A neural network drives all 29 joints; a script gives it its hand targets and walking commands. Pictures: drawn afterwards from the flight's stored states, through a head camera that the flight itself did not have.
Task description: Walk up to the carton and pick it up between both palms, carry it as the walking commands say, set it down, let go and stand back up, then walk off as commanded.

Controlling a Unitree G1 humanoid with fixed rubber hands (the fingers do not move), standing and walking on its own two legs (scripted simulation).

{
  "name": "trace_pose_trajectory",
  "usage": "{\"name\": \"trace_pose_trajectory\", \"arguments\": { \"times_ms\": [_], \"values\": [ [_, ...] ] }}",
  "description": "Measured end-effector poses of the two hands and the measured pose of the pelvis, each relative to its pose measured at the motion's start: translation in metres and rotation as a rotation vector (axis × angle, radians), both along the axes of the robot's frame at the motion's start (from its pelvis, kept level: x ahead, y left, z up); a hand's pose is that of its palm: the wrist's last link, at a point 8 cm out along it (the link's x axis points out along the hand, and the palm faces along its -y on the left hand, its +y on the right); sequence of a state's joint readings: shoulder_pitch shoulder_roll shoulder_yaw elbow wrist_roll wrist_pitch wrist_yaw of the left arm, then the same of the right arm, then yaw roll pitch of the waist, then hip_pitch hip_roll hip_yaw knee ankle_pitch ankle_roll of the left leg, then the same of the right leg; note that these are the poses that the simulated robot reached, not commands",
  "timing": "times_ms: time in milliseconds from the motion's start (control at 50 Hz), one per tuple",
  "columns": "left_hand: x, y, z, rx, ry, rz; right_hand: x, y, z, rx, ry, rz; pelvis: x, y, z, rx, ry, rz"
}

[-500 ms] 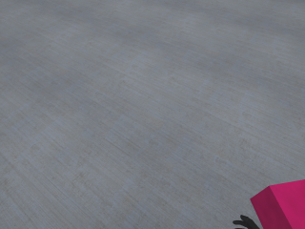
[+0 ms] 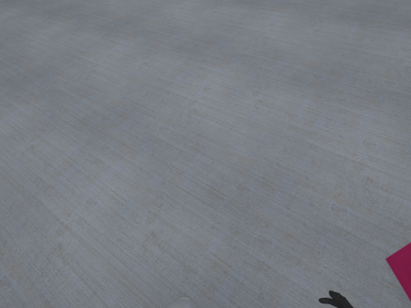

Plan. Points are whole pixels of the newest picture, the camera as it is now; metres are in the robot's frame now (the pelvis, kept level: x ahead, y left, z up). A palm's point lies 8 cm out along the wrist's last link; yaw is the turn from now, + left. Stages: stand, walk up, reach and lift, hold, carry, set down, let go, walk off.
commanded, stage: walk off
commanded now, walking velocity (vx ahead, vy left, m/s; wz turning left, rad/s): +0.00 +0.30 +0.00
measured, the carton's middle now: out of the picture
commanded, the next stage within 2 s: stand in 0.34 s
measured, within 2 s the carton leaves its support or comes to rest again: neither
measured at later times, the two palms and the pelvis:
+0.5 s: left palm out of the picture +0.04 +0.44 -0.10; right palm out of the picture +0.05 -0.08 -0.13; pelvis -0.02 +0.16 +0.00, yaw -2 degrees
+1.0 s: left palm out of the picture +0.04 +0.52 -0.12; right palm out of the picture +0.01 +0.03 -0.11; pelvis -0.05 +0.27 +0.00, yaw -3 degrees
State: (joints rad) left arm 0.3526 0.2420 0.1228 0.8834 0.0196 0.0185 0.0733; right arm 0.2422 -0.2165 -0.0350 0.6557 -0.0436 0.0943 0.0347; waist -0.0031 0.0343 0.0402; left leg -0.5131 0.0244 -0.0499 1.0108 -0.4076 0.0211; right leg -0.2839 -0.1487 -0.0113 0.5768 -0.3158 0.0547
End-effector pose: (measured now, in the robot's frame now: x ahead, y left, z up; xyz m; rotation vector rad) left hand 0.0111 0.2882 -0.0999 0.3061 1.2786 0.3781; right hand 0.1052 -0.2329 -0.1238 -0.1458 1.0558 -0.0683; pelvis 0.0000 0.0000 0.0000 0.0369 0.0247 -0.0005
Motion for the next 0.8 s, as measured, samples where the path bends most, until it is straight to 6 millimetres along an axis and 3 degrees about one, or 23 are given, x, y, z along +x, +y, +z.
{"name": "trace_pose_trajectory", "arguments": {
  "times_ms": [60,140,240,340,420,540,660,800],
  "values": [
    [-0.009,0.028,-0.014,-0.028,0.009,0.015,0.008,0.029,0.002,-0.023,-0.017,0.022,-0.003,0.030,-0.006,-0.029,-0.002,0.009],
    [0.001,0.061,-0.039,-0.081,-0.020,0.008,0.002,0.064,0.006,-0.068,-0.016,0.034,-0.007,0.069,-0.015,-0.055,-0.034,0.011],
    [0.038,0.084,-0.033,-0.109,-0.086,-0.047,-0.024,0.087,0.021,-0.090,-0.003,-0.015,-0.012,0.098,-0.005,-0.070,-0.025,-0.022],
    [0.064,0.110,-0.021,-0.067,-0.147,-0.109,-0.044,0.114,0.004,-0.050,0.004,-0.061,-0.018,0.125,-0.010,-0.021,-0.019,-0.061],
    [0.053,0.129,-0.013,-0.033,-0.150,-0.105,-0.059,0.135,-0.010,-0.014,0.017,-0.081,-0.021,0.141,-0.012,-0.007,-0.026,-0.061],
    [0.025,0.160,-0.005,-0.049,-0.114,-0.073,-0.057,0.169,0.001,-0.015,0.013,-0.058,-0.027,0.173,-0.001,-0.012,-0.009,-0.038],
    [0.028,0.193,-0.026,-0.130,-0.136,-0.075,-0.061,0.209,0.006,-0.062,0.000,-0.054,-0.032,0.217,-0.008,-0.057,-0.016,-0.029],
    [0.031,0.215,-0.029,-0.210,-0.139,-0.072,-0.069,0.239,0.029,-0.120,-0.028,-0.062,-0.033,0.253,0.003,-0.092,-0.027,-0.033]
  ]
}}
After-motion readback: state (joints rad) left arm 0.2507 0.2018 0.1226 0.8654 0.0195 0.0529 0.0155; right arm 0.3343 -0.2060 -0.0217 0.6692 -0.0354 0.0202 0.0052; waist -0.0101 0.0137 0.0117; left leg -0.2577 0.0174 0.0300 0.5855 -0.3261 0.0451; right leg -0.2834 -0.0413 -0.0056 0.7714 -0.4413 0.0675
